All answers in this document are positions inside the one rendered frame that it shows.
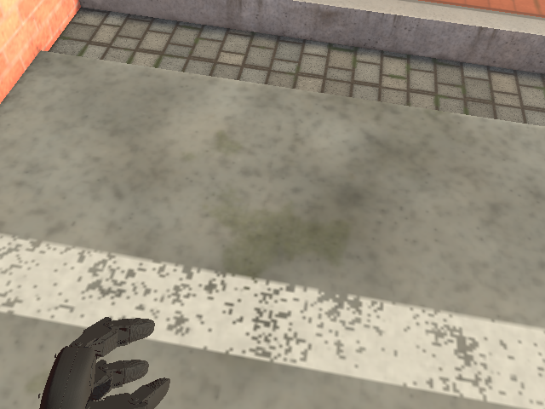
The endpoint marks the left robot hand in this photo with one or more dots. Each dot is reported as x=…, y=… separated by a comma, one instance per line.
x=76, y=381

